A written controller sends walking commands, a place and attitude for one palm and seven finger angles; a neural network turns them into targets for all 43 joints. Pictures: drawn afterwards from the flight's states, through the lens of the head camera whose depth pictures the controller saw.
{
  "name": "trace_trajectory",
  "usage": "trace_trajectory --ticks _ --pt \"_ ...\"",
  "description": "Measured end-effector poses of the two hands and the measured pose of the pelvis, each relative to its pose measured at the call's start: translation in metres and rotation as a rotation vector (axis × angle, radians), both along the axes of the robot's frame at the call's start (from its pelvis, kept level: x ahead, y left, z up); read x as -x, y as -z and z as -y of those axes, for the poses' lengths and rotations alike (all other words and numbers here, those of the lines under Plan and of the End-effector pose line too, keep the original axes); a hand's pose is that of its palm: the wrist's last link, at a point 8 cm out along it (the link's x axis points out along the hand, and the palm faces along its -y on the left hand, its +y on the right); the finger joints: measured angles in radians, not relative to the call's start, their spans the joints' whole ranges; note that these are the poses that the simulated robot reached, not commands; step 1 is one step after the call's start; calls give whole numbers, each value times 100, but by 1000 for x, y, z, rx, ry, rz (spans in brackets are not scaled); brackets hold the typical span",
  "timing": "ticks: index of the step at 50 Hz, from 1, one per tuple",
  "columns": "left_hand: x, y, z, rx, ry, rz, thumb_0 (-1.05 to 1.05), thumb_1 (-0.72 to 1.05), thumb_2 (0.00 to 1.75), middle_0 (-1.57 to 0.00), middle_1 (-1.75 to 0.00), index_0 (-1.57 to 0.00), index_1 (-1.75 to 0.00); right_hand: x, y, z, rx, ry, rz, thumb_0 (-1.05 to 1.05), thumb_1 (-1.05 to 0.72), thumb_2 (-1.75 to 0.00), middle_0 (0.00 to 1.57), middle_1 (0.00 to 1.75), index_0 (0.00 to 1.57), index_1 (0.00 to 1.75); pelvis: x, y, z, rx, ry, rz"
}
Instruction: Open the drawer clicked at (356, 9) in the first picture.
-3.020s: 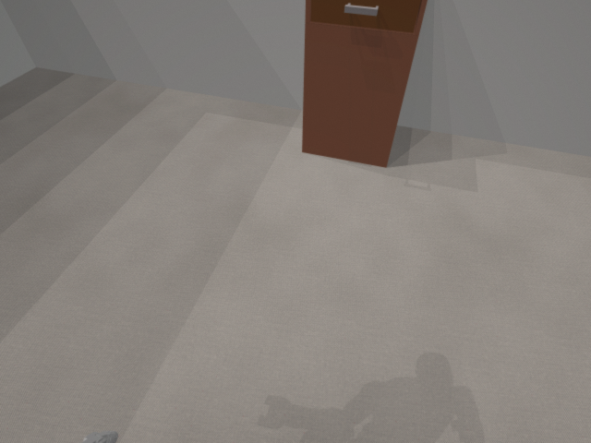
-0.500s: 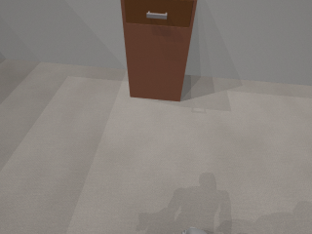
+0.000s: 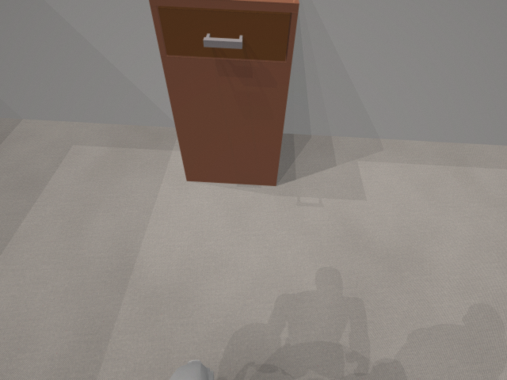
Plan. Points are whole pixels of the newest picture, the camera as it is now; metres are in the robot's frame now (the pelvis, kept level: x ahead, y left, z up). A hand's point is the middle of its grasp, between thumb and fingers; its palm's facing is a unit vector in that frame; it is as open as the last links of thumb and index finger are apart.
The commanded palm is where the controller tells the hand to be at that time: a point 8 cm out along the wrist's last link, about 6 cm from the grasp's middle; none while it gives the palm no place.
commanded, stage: walk to a spot facing it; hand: left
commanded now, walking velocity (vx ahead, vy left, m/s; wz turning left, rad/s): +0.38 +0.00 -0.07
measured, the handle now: (223, 40) +1.13 +0.17 +0.01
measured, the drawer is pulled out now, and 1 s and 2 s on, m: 0.00 0.00 0.00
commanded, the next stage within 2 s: turn to face it in 0.40 s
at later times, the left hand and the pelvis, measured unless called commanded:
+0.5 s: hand (168, 285) +0.32 +0.20 -0.17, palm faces -0.13 -0.97 -0.19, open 7.3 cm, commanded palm none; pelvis +0.22 +0.03 +0.00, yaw -10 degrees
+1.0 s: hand (201, 240) +0.45 +0.15 -0.19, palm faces -0.03 -0.99 -0.15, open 7.2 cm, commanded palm none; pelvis +0.35 -0.01 -0.01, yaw -5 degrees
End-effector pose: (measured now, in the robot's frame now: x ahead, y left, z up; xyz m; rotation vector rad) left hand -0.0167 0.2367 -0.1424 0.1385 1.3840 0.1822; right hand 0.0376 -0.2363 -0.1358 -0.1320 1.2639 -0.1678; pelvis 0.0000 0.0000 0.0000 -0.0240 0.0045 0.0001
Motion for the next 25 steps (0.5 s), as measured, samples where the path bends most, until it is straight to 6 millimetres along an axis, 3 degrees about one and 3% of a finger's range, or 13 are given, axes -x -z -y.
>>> trace_trajectory --ticks 5,7,9,12,17,25 --pt "-6 23 -16 49 -56 -111 0 92 90 -20 -30 -20 -30 -95 -2 -17 54 -66 104 0 -93 -90 19 30 20 30 -55 16 -26 18 6 14" --pt "-19 29 -24 64 -53 -149 0 92 90 -20 -30 -20 -30 -119 -2 -25 72 -67 143 0 -92 -90 19 30 20 30 -73 20 -35 6 21 22" --pt "-43 27 -30 67 -33 -153 1 92 90 -20 -30 -20 -30 -131 -6 -34 73 -45 155 0 -92 -90 19 30 20 30 -89 16 -41 2 37 30" --pt "-96 20 -38 66 1 -96 1 91 90 -20 -30 -20 -30 -133 -9 -48 55 -8 118 0 -92 -90 19 30 20 30 -114 6 -46 -5 53 33" --pt "-193 6 -39 55 53 32 1 91 90 -20 -30 -20 -30 -121 -9 -52 45 83 9 -1 -95 -90 20 30 21 30 -155 -4 -48 -19 90 24" --pt "-341 -5 -15 25 204 137 1 92 90 -20 -30 -20 -30 -102 7 -62 -45 238 -176 0 -93 -90 20 30 20 30 -221 1 -28 -37 173 20"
